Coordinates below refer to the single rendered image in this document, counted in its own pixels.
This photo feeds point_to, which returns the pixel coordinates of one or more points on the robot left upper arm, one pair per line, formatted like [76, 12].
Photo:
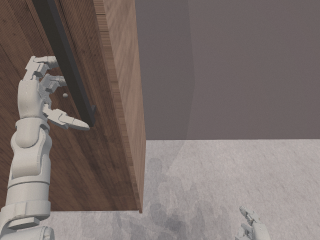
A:
[38, 233]

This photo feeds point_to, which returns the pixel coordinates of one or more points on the handle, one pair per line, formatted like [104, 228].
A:
[51, 22]

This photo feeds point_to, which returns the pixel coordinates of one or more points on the wardrobe door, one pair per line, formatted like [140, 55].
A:
[89, 168]

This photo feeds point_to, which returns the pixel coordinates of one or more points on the robot left hand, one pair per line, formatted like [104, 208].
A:
[32, 94]

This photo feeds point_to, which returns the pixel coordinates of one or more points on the robot left forearm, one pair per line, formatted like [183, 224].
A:
[29, 178]

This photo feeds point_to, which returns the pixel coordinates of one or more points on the robot right hand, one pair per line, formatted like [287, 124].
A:
[258, 230]

